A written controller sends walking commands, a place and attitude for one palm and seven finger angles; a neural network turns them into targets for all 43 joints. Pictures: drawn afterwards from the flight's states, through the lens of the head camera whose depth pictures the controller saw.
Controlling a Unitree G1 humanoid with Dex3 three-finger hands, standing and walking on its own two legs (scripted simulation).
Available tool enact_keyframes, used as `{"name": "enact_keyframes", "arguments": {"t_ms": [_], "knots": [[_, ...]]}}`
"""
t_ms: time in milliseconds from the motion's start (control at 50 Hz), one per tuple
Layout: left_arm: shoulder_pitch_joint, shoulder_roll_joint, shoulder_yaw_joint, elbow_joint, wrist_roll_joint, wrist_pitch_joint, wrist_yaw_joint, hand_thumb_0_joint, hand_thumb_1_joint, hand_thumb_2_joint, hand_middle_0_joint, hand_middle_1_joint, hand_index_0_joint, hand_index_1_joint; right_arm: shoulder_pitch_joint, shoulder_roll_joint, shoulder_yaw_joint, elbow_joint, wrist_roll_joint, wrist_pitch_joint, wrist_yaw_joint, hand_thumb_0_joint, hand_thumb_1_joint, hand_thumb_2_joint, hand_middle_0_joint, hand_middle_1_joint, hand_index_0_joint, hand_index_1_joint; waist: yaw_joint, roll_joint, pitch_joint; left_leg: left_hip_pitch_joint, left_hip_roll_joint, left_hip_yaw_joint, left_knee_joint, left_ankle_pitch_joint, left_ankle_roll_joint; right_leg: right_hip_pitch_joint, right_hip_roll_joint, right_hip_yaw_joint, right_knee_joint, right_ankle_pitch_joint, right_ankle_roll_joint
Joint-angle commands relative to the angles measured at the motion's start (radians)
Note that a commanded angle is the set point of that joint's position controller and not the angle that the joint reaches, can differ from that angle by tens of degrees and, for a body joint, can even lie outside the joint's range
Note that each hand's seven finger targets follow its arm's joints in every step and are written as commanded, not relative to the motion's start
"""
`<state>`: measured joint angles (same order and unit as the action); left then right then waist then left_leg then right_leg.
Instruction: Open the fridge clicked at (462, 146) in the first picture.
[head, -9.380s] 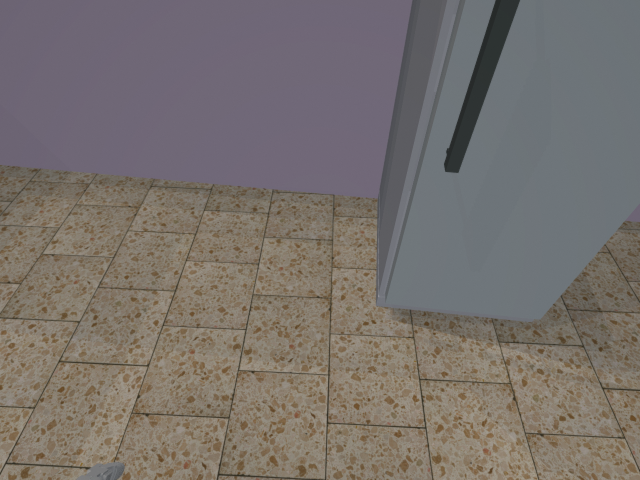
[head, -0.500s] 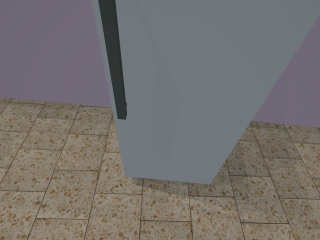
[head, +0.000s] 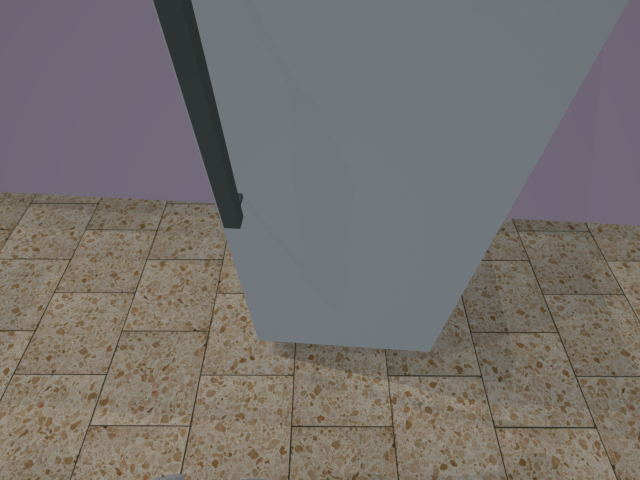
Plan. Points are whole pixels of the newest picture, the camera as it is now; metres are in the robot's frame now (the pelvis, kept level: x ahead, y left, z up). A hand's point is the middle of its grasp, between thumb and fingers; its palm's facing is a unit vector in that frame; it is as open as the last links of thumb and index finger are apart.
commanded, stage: come to a stop and stand still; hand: left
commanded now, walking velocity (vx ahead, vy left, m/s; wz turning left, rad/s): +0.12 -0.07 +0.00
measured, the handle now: (205, 89) +0.53 +0.19 +0.20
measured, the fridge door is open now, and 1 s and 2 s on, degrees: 0 0 0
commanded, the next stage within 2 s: look again from close up in 0.90 s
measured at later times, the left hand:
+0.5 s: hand out of the picture -0.04 +0.18 -0.17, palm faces +0.01 -0.98 -0.21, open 7.3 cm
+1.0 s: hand out of the picture +0.04 +0.18 -0.17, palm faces +0.00 -0.97 -0.23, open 7.3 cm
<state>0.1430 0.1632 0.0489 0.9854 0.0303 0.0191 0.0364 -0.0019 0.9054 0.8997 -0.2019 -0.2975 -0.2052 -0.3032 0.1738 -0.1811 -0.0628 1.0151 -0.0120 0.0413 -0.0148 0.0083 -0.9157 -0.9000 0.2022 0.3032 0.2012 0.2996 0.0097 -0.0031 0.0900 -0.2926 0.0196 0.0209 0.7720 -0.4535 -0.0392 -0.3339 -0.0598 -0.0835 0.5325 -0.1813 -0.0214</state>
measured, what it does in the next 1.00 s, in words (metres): steps on the spot: left foot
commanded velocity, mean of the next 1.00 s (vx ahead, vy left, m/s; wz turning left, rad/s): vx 0.02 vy -0.02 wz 0.00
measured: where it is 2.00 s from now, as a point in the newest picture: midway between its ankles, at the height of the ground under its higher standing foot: outside the picture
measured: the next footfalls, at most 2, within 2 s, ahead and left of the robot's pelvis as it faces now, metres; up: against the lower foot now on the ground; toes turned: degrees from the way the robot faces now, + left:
left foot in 0.06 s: +0.07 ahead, +0.15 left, +0.00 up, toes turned +4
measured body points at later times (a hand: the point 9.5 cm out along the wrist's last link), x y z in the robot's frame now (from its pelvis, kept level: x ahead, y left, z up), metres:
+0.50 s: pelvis +0.00 +0.01 +0.00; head +0.01 -0.01 +0.45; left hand -0.04 +0.23 -0.15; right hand -0.01 -0.21 -0.17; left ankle -0.02 +0.14 -0.73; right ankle +0.00 -0.10 -0.73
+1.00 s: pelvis +0.00 -0.01 +0.00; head +0.01 -0.02 +0.45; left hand +0.04 +0.23 -0.15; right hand -0.01 -0.22 -0.16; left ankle -0.02 +0.14 -0.73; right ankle +0.00 -0.10 -0.73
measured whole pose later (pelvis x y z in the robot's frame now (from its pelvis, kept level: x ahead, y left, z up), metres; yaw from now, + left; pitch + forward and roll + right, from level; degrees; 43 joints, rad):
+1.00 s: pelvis +0.00 -0.01 +0.00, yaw -1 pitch -2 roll +1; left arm 0.24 0.17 0.01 1.09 0.01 -0.02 0.03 0.00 0.91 0.90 -0.20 -0.30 -0.20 -0.30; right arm 0.30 -0.15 0.01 1.10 -0.02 -0.02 -0.03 0.01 -0.91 -0.90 0.20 0.30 0.20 0.30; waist -0.01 0.01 0.04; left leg -0.14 0.04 0.03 0.46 -0.30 -0.04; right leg -0.22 0.00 -0.04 0.52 -0.28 -0.03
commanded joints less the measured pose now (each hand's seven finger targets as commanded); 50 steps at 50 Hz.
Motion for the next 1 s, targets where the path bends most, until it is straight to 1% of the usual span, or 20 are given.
{"name": "enact_keyframes", "arguments": {"t_ms": [0, 20, 40, 60, 80, 100, 180, 240, 280, 300, 320, 340, 360, 380, 400, 420, 480, 620, 660, 980], "knots": [[0.040, 0.138, 0.024, -0.025, -0.013, -0.003, -0.002, 0.000, 0.900, 0.900, -0.200, -0.300, -0.200, -0.300, 0.193, -0.038, 0.011, 0.018, 0.001, -0.036, -0.001, 0.000, -0.900, -0.900, 0.200, 0.300, 0.200, 0.300, -0.029, -0.069, -0.144, 0.241, 0.025, -0.012, -0.400, 0.179, 0.025, -0.032, -0.104, 0.168, -0.131, -0.206, -0.037], [0.053, 0.085, 0.014, -0.033, -0.022, 0.001, -0.007, 0.000, 0.900, 0.900, -0.200, -0.300, -0.200, -0.300, 0.178, -0.088, 0.007, 0.007, -0.011, -0.045, -0.005, 0.000, -0.900, -0.900, 0.200, 0.300, 0.200, 0.300, -0.020, 0.122, -0.092, 0.153, 0.152, -0.183, -0.501, 0.102, 0.070, -0.065, -0.026, 0.115, -0.066, -0.227, 0.009], [0.039, 0.062, 0.008, -0.039, -0.022, 0.001, -0.012, 0.000, 0.900, 0.900, -0.200, -0.300, -0.200, -0.300, 0.126, -0.131, 0.007, -0.017, -0.016, -0.044, -0.008, 0.000, -0.900, -0.900, 0.200, 0.300, 0.200, 0.300, -0.009, 0.191, -0.031, -0.021, 0.246, -0.278, -0.593, -0.030, 0.117, 0.005, 0.010, 0.048, -0.012, -0.183, 0.038], [0.026, 0.067, 0.008, -0.022, -0.012, 0.006, -0.014, 0.000, 0.900, 0.900, -0.200, -0.300, -0.200, -0.300, 0.063, -0.132, 0.009, -0.022, -0.017, -0.049, -0.012, 0.000, -0.900, -0.900, 0.200, 0.300, 0.200, 0.300, -0.002, 0.252, 0.013, -0.108, 0.261, -0.319, -0.658, -0.123, 0.132, 0.052, 0.013, 0.037, 0.039, -0.153, 0.050], [0.040, 0.071, 0.006, -0.001, -0.006, 0.009, -0.018, 0.000, 0.900, 0.900, -0.200, -0.300, -0.200, -0.300, 0.023, -0.121, 0.014, -0.026, -0.016, -0.050, -0.014, 0.000, -0.900, -0.900, 0.200, 0.300, 0.200, 0.300, 0.012, 0.241, 0.056, -0.153, 0.244, -0.284, -0.673, -0.144, 0.130, 0.087, 0.013, 0.047, 0.080, -0.130, 0.044], [0.069, 0.067, 0.004, 0.018, -0.003, 0.006, -0.026, 0.000, 0.900, 0.900, -0.200, -0.300, -0.200, -0.300, 0.016, -0.108, 0.016, -0.024, -0.014, -0.052, -0.019, 0.000, -0.900, -0.900, 0.200, 0.300, 0.200, 0.300, 0.025, 0.205, 0.057, -0.139, 0.218, -0.242, -0.650, -0.094, 0.123, 0.095, 0.015, 0.051, 0.086, -0.103, 0.039], [0.136, 0.056, -0.011, 0.067, -0.008, -0.008, -0.032, 0.000, 0.900, 0.900, -0.200, -0.300, -0.200, -0.300, 0.064, -0.108, 0.014, 0.001, -0.009, -0.054, -0.025, 0.000, -0.900, -0.900, 0.200, 0.300, 0.200, 0.300, 0.012, 0.150, 0.050, -0.018, 0.175, -0.167, -0.581, -0.015, 0.113, 0.086, 0.024, 0.047, -0.020, -0.080, 0.040], [0.182, 0.075, -0.020, 0.102, -0.014, -0.030, -0.023, 0.000, 0.900, 0.900, -0.200, -0.300, -0.200, -0.300, 0.120, -0.072, 0.022, 0.027, 0.001, -0.067, -0.023, 0.000, -0.900, -0.900, 0.200, 0.300, 0.200, 0.300, 0.002, 0.098, -0.022, 0.067, 0.121, -0.104, -0.472, 0.235, 0.086, 0.164, -0.026, 0.097, -0.154, 0.063, 0.026], [0.197, 0.081, -0.022, 0.129, -0.021, -0.044, -0.018, 0.000, 0.900, 0.900, -0.200, -0.300, -0.200, -0.300, 0.133, -0.055, 0.030, 0.046, 0.003, -0.067, -0.024, 0.000, -0.900, -0.900, 0.200, 0.300, 0.200, 0.300, -0.009, -0.046, -0.079, 0.133, 0.088, -0.047, -0.402, 0.321, 0.056, 0.168, -0.048, 0.148, -0.176, 0.137, 0.003], [0.187, 0.080, -0.026, 0.133, -0.023, -0.046, -0.016, 0.000, 0.900, 0.900, -0.200, -0.300, -0.200, -0.300, 0.143, -0.050, 0.031, 0.057, 0.004, -0.066, -0.025, 0.000, -0.900, -0.900, 0.200, 0.300, 0.200, 0.300, -0.017, -0.072, -0.075, 0.153, 0.086, -0.037, -0.397, 0.332, 0.050, 0.155, -0.055, 0.150, -0.186, 0.149, -0.003], [0.260, 0.092, -0.032, 0.171, -0.007, -0.059, 0.035, 0.000, 0.900, 0.900, -0.200, -0.300, -0.200, -0.300, 0.085, -0.113, 0.035, 0.027, 0.004, -0.073, -0.014, 0.000, -0.900, -0.900, 0.200, 0.300, 0.200, 0.300, 0.012, 0.020, -0.018, 0.073, 0.099, 0.008, -0.250, 0.349, 0.029, 0.136, -0.082, 0.162, -0.140, 0.345, 0.005], [0.240, 0.141, -0.029, 0.122, -0.013, -0.065, 0.025, 0.000, 0.900, 0.900, -0.200, -0.300, -0.200, -0.300, 0.127, -0.037, 0.044, 0.001, 0.000, -0.065, -0.007, 0.000, -0.900, -0.900, 0.200, 0.300, 0.200, 0.300, -0.020, 0.032, -0.081, 0.062, 0.044, -0.006, -0.269, 0.115, 0.035, 0.130, -0.107, 0.208, -0.168, 0.080, -0.027], [0.210, 0.129, -0.032, 0.111, -0.013, -0.063, 0.017, 0.000, 0.900, 0.900, -0.200, -0.300, -0.200, -0.300, 0.162, -0.040, 0.049, 0.009, -0.003, -0.066, -0.004, 0.000, -0.900, -0.900, 0.200, 0.300, 0.200, 0.300, -0.035, 0.028, -0.070, 0.067, 0.052, -0.019, -0.290, 0.115, 0.041, 0.072, -0.082, 0.196, -0.165, -0.147, -0.045], [0.211, 0.109, -0.032, 0.101, -0.011, -0.060, 0.012, 0.000, 0.900, 0.900, -0.200, -0.300, -0.200, -0.300, 0.193, -0.041, 0.051, 0.005, -0.006, -0.071, -0.002, 0.000, -0.900, -0.900, 0.200, 0.300, 0.200, 0.300, -0.038, 0.045, -0.070, 0.064, 0.064, -0.035, -0.307, 0.171, 0.051, 0.052, -0.054, 0.171, -0.138, -0.191, -0.043], [0.207, 0.101, -0.034, 0.100, -0.011, -0.060, 0.007, 0.000, 0.900, 0.900, -0.200, -0.300, -0.200, -0.300, 0.196, -0.042, 0.053, 0.004, -0.010, -0.077, -0.002, 0.000, -0.900, -0.900, 0.200, 0.300, 0.200, 0.300, -0.029, 0.103, -0.068, 0.061, 0.078, -0.048, -0.318, 0.225, 0.060, 0.057, -0.035, 0.145, -0.102, -0.145, -0.039], [0.213, 0.090, -0.037, 0.101, -0.013, -0.060, 0.004, 0.000, 0.900, 0.900, -0.200, -0.300, -0.200, -0.300, 0.194, -0.047, 0.055, 0.001, -0.008, -0.078, -0.004, 0.000, -0.900, -0.900, 0.200, 0.300, 0.200, 0.300, -0.026, 0.088, -0.064, 0.045, 0.090, -0.060, -0.331, 0.252, 0.066, 0.075, -0.024, 0.136, -0.084, -0.100, -0.035], [0.222, 0.074, -0.043, 0.110, -0.017, -0.062, 0.001, 0.000, 0.900, 0.900, -0.200, -0.300, -0.200, -0.300, 0.194, -0.045, 0.058, -0.002, 0.000, -0.078, -0.011, 0.000, -0.900, -0.900, 0.200, 0.300, 0.200, 0.300, -0.022, -0.048, -0.051, 0.048, 0.074, -0.048, -0.334, 0.271, 0.066, 0.097, -0.036, 0.147, -0.097, -0.003, -0.031], [0.210, 0.086, -0.038, 0.109, -0.020, -0.060, 0.001, 0.000, 0.900, 0.900, -0.200, -0.300, -0.200, -0.300, 0.200, -0.030, 0.064, 0.041, -0.003, -0.075, -0.014, 0.000, -0.900, -0.900, 0.200, 0.300, 0.200, 0.300, -0.012, -0.022, 0.006, 0.052, 0.061, -0.033, -0.361, 0.276, 0.058, 0.096, -0.045, 0.152, -0.111, 0.040, -0.028], [0.201, 0.090, -0.035, 0.104, -0.021, -0.058, 0.001, 0.000, 0.900, 0.900, -0.200, -0.300, -0.200, -0.300, 0.203, -0.030, 0.063, 0.047, -0.004, -0.073, -0.014, 0.000, -0.900, -0.900, 0.200, 0.300, 0.200, 0.300, -0.013, -0.035, 0.005, 0.054, 0.061, -0.028, -0.368, 0.261, 0.056, 0.096, -0.046, 0.153, -0.120, 0.020, -0.030], [0.143, 0.133, -0.019, 0.074, -0.020, -0.055, -0.004, 0.000, 0.900, 0.900, -0.200, -0.300, -0.200, -0.300, 0.171, -0.066, 0.055, 0.063, -0.005, -0.077, -0.020, 0.000, -0.900, -0.900, 0.200, 0.300, 0.200, 0.300, -0.006, 0.010, -0.051, 0.091, 0.077, -0.024, -0.384, 0.323, 0.049, 0.158, -0.052, 0.154, -0.118, 0.141, -0.033]]}}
